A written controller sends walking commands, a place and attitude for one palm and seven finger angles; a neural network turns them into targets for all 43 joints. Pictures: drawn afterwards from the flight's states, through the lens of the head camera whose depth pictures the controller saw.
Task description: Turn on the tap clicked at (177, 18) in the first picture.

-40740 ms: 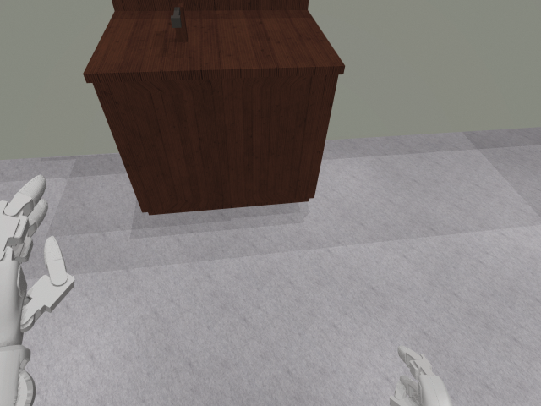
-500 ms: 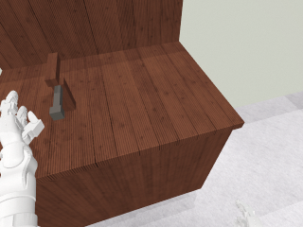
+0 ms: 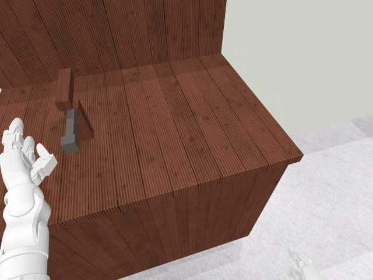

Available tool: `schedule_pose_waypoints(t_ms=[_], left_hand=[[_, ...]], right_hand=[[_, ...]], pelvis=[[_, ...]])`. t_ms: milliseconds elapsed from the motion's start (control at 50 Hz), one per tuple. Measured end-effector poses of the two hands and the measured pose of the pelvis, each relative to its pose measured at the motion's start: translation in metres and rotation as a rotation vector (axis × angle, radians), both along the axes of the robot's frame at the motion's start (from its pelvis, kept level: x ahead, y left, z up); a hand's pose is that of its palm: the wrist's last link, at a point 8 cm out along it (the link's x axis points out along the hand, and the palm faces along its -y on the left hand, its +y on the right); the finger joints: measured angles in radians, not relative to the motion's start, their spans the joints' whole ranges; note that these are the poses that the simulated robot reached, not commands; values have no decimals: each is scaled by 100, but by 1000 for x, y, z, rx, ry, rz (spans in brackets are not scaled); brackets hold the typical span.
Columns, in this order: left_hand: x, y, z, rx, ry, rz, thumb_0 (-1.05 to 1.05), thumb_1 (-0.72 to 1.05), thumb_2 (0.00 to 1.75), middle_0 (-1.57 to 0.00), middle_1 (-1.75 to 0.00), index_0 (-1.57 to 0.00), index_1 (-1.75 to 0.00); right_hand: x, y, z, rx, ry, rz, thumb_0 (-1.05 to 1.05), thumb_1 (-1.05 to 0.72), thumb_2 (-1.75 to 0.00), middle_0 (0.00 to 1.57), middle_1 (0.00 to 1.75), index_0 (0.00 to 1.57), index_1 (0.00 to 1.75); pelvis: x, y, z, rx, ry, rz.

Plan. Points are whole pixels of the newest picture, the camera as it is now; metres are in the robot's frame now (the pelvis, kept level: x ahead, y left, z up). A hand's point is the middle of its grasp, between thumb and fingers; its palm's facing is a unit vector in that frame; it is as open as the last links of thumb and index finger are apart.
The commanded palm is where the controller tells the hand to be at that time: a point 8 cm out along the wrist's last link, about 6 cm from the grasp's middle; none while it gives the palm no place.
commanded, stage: push the lever round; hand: left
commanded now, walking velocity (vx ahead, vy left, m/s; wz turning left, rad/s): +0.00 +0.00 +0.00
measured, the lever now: (70, 143) +0.35 +0.28 +0.11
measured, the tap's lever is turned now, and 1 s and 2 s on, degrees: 0 8 34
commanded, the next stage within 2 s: none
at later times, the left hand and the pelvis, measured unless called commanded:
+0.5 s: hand (65, 153) +0.33 +0.28 +0.11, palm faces +0.56 -0.82 -0.09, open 7.8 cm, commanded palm +0.29 +0.32 +0.10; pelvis +0.00 -0.01 +0.00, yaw +0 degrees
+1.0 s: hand (74, 152) +0.34 +0.27 +0.11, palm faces +0.58 -0.81 -0.06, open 7.8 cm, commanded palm +0.29 +0.29 +0.10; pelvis +0.00 -0.01 +0.00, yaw +0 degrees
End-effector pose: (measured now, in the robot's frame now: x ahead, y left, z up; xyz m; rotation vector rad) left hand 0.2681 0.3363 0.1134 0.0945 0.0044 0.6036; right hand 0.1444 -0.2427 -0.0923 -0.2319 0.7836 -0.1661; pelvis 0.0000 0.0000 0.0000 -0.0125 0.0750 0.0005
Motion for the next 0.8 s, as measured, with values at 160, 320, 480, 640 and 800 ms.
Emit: schedule_pose_waypoints(t_ms=[160,320,480,640,800], left_hand=[[4,-7,0,-16,9,-12,2,90,90,-15,-15,-15,-15],[11,-14,0,-12,8,-11,2,90,90,-15,-15,-15,-15],[16,-19,-2,-16,18,-8,2,89,90,-15,-15,-15,-15],[17,-20,-3,-18,18,-2,2,90,90,-15,-15,-15,-15],[18,-25,-4,-23,9,-10,2,91,90,-15,-15,-15,-15]], right_hand=[[13,3,3,7,-28,25,1,-90,-90,20,30,20,30],[7,-4,1,5,-13,18,1,-90,-90,20,30,20,30],[-8,-15,-4,-2,36,-10,1,-90,-90,20,30,20,30],[-19,-22,-7,-8,62,-30,1,-90,-90,20,30,20,30],[-18,-21,-6,-7,53,-30,1,-90,-90,20,30,20,30]], pelvis=[[-2,-4,0,2,-1,7],[-2,-8,-1,2,3,5],[-2,-11,-1,3,6,1],[-2,-14,-1,3,8,-2],[-4,-13,-1,2,6,-1]])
